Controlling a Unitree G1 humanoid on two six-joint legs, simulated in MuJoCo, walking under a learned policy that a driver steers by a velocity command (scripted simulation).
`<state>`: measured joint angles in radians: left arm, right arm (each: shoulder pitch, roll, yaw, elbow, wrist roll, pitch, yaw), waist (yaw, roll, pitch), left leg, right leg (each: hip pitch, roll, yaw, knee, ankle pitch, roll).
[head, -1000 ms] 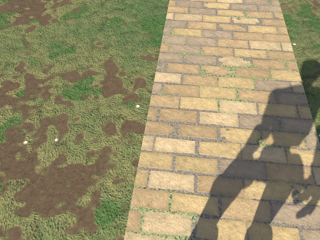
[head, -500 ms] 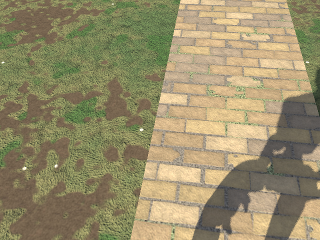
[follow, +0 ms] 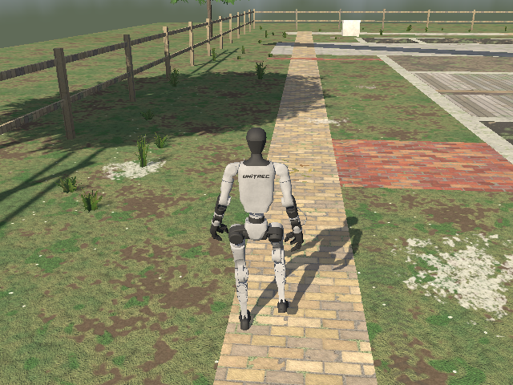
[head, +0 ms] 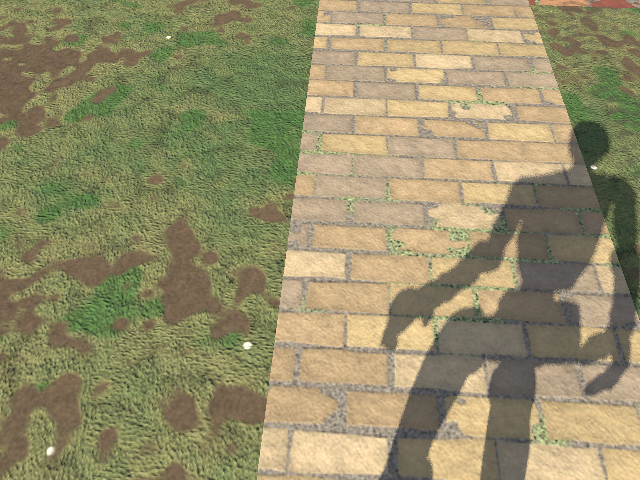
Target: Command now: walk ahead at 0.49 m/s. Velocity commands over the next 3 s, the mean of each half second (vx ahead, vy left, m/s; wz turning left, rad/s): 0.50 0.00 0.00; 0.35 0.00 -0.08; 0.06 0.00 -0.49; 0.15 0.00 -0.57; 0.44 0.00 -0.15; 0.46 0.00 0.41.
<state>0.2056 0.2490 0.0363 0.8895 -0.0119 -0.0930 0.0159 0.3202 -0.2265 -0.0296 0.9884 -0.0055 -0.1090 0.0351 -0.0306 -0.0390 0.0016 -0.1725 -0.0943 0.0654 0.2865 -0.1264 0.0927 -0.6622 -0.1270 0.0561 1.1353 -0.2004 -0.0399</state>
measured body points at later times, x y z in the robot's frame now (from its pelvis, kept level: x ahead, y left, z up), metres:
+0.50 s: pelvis +0.28 -0.08 +0.00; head +0.29 -0.10 +0.45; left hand +0.33 +0.18 -0.12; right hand +0.37 -0.35 -0.14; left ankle +0.29 +0.08 -0.66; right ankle +0.29 -0.16 -0.74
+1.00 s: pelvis +0.50 -0.02 -0.01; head +0.54 -0.01 +0.44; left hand +0.55 +0.24 -0.16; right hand +0.64 -0.28 -0.12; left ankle +0.60 +0.06 -0.74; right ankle +0.43 -0.17 -0.66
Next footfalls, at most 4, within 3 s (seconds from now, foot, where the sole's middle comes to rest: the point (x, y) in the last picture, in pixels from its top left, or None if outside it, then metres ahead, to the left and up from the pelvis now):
0.30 right None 0.33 -0.17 -0.78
0.82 left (293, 425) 0.64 0.07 -0.78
1.34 right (407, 462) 0.55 -0.17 -0.78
1.84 left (311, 418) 0.66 0.03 -0.78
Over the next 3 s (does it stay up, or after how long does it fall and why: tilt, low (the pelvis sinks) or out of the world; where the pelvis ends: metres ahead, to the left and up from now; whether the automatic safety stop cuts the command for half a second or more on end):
stays up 0.99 -0.39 -0.01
